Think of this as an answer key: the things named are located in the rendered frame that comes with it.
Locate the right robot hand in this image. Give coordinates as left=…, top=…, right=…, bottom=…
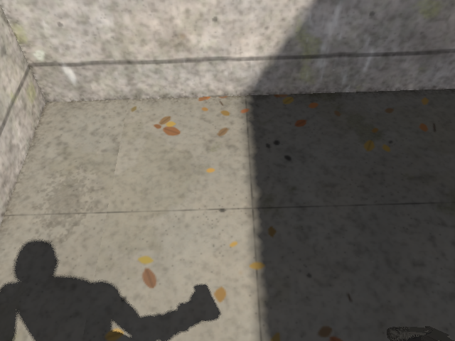
left=387, top=326, right=454, bottom=341

